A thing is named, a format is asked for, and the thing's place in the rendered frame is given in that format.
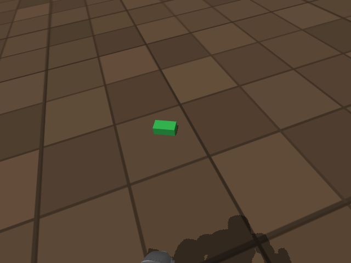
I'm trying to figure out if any carton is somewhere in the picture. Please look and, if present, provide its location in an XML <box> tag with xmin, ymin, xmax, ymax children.
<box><xmin>152</xmin><ymin>120</ymin><xmax>177</xmax><ymax>136</ymax></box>

